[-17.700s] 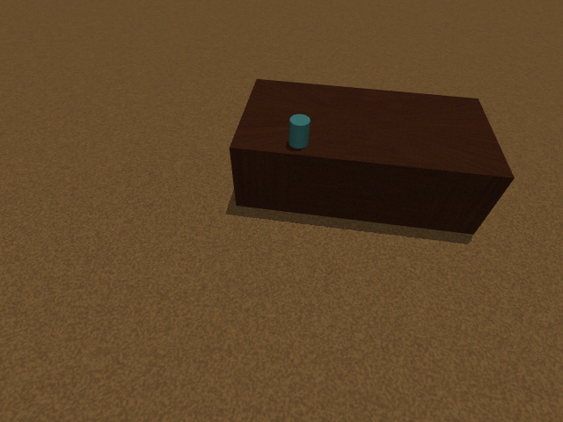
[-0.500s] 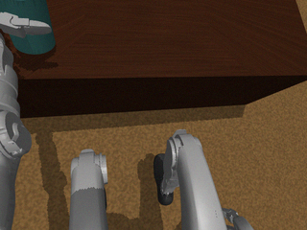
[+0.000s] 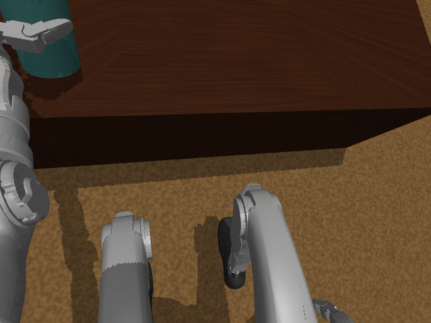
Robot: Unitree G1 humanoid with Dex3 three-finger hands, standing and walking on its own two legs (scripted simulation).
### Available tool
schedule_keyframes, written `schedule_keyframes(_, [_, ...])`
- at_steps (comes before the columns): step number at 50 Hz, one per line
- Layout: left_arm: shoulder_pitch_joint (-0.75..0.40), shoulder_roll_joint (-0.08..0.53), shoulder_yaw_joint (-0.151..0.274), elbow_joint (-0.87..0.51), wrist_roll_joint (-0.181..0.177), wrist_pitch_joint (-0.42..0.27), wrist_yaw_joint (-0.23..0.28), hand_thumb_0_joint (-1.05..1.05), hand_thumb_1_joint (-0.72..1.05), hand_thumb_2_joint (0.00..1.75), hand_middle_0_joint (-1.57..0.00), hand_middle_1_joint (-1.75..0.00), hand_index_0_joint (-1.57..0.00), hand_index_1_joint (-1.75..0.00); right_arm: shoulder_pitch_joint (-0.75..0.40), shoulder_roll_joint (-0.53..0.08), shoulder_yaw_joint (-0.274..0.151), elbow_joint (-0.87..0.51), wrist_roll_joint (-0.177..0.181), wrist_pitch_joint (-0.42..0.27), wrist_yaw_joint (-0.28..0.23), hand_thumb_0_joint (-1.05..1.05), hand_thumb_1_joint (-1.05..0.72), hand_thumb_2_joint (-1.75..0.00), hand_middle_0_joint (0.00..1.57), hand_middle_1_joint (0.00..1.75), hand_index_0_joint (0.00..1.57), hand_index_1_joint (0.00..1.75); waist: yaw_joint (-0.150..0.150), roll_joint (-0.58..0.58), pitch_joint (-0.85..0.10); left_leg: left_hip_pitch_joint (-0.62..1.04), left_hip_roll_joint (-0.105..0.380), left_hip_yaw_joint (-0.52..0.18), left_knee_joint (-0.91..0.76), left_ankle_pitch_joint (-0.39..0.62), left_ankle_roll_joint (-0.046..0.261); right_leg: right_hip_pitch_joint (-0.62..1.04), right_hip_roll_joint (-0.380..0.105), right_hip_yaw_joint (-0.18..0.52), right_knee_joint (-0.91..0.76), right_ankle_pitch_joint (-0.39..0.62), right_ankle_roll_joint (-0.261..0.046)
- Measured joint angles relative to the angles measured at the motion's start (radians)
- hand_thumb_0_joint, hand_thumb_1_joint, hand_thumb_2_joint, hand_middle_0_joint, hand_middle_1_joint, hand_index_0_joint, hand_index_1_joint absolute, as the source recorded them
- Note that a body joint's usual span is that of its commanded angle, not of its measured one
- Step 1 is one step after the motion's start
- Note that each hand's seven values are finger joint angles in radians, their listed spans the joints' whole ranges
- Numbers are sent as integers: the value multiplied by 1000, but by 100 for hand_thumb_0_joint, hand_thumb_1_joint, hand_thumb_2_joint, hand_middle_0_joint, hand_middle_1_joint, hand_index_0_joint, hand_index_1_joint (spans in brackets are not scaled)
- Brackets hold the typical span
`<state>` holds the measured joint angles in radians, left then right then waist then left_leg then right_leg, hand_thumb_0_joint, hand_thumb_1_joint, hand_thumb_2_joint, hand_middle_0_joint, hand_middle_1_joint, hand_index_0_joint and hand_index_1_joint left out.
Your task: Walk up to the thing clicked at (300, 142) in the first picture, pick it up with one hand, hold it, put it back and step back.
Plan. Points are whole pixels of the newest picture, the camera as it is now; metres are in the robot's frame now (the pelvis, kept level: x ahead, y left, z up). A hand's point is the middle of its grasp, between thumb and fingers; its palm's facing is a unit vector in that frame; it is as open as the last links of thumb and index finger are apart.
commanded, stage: settle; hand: left
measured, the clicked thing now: (41, 28) +0.59 +0.19 +0.00
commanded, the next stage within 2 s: lift in 0.98 s
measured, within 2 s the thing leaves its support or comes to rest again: neither
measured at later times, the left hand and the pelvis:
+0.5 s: hand (36, 9) +0.58 +0.18 +0.04, palm faces +0.26 -0.97 -0.04, open 7.8 cm; pelvis +0.02 +0.00 +0.05, yaw +0 degrees
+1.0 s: hand out of the picture +0.59 +0.16 +0.08, palm faces +0.19 -0.98 -0.05, open 7.7 cm; pelvis +0.04 -0.02 +0.10, yaw +0 degrees
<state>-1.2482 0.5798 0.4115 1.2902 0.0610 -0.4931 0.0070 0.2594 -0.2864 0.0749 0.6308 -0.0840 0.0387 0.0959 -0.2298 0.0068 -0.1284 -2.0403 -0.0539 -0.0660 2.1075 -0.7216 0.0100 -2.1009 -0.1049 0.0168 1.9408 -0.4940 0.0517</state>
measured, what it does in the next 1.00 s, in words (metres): rises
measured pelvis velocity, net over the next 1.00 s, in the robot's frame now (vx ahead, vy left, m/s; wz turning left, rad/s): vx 0.04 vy -0.02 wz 0.00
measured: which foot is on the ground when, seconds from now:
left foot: down 0.00-1.00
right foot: down 0.00-1.00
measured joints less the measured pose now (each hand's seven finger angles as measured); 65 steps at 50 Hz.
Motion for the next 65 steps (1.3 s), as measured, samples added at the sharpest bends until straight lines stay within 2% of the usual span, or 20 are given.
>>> schedule_keyframes(9, [17, -6, 3, -36, 29, 22, 25, 5, -43, 79, -73, -89, -108, -110, -8, 3, -9, -9, -5, 5, 2, 0, -90, -89, 21, 30, 20, 30, -7, 7, 2, 3, 0, -1, -3, 2, -3, 3, 1, -1, -3, 2, -1])
schedule_keyframes(12, [38, -14, 9, -68, 18, 44, 43, 5, -43, 81, -71, -91, -111, -114, -5, 7, -10, -18, -1, 6, -1, 0, -90, -89, 21, 30, 20, 30, -6, 13, 5, 12, 2, -1, -12, 1, -3, 11, 2, -1, -11, 2, 2])
schedule_keyframes(16, [80, -35, -3, -131, 9, 79, 65, 5, -41, 85, -67, -93, -115, -120, 1, 17, -15, -22, 4, 3, -15, 0, -90, -89, 21, 30, 20, 30, 1, 16, 8, 39, 6, 0, -36, -2, -5, 34, 4, -2, -31, -1, 7])
schedule_keyframes(22, [173, -99, -19, -231, -28, 137, 87, 5, -39, 90, -63, -96, -114, -125, 10, 31, -22, -21, 20, -6, -45, 0, -90, -89, 21, 30, 20, 30, 19, 18, 9, 115, 13, -1, -106, -8, -8, 107, 5, -10, -92, -11, 6])
schedule_keyframes(28, [250, -143, -15, -261, -43, 143, 127, 5, -39, 92, -61, -97, -112, -128, 0, 34, -30, 4, 18, -18, -71, 0, -90, -90, 21, 30, 21, 30, 19, 18, -2, 204, 24, 1, -195, -10, -10, 191, 11, -17, -171, -18, 1])
schedule_keyframes(30, [263, -149, -24, -284, -41, 126, 126, 5, -39, 93, -60, -97, -112, -129, 0, 34, -31, 10, 15, -26, -77, 0, -90, -90, 21, 30, 20, 30, 20, 14, -3, 229, 27, 1, -220, -10, -12, 214, 13, -19, -192, -20, -2])
schedule_keyframes(33, [242, -129, -42, -199, -44, 73, 113, 5, -38, 92, -60, -97, -112, -129, -12, 32, -25, 40, 8, -28, -77, 0, -90, -90, 21, 30, 20, 30, 15, 8, -10, 259, 34, 2, -250, -12, -15, 238, 18, -20, -217, -22, -7])
schedule_keyframes(41, [259, -121, -34, -185, -56, 30, 61, 4, -37, 92, -59, -96, -111, -130, -9, 16, -29, 36, 5, -21, -66, 0, -90, -90, 21, 30, 20, 30, 12, 15, -14, 295, 43, 2, -287, -18, -22, 268, 25, -23, -245, -30, -10])
schedule_keyframes(48, [281, -138, -22, -193, -67, 9, 43, 5, -38, 94, -59, -97, -112, -131, -14, 25, -31, 34, 9, -19, -60, 0, -90, -90, 20, 30, 20, 30, 21, 12, -14, 321, 48, -2, -306, -20, -30, 289, 28, -29, -257, -35, -16])
schedule_keyframes(59, [331, -169, -27, -213, -69, -1, 47, 4, -38, 94, -58, -97, -113, -131, -32, 34, -40, 40, 8, -25, -60, 0, -91, -90, 21, 30, 20, 30, 36, 13, -21, 360, 52, -6, -334, -8, -37, 327, 31, -35, -281, -27, -23])
schedule_keyframes(65, [369, -186, -42, -253, -70, 2, 52, 5, -39, 95, -59, -100, -115, -131, -37, 39, -50, 45, 13, -23, -64, 0, -92, -90, 20, 30, 20, 30, 46, 11, -15, 396, 55, -6, -362, 2, -38, 365, 33, -37, -310, -18, -24])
